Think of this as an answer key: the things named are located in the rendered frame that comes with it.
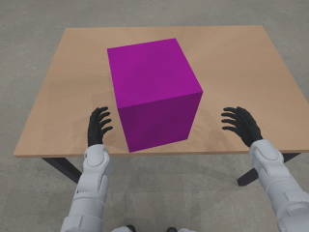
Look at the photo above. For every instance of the left robot hand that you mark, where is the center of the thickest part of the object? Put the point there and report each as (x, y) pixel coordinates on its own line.
(95, 133)

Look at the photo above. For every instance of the robot left forearm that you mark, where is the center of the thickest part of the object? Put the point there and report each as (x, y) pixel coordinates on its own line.
(90, 195)

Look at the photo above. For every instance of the right robot hand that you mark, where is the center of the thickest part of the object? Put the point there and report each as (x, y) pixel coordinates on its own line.
(246, 127)

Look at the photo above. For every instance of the robot right forearm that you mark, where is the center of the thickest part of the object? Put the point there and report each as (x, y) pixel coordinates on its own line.
(286, 196)

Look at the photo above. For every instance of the table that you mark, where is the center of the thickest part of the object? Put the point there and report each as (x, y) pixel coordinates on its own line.
(235, 65)

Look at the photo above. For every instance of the carton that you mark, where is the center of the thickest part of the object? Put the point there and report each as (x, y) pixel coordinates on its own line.
(156, 91)

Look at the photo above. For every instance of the robot right upper arm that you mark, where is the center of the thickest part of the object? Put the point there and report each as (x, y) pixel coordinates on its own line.
(296, 223)

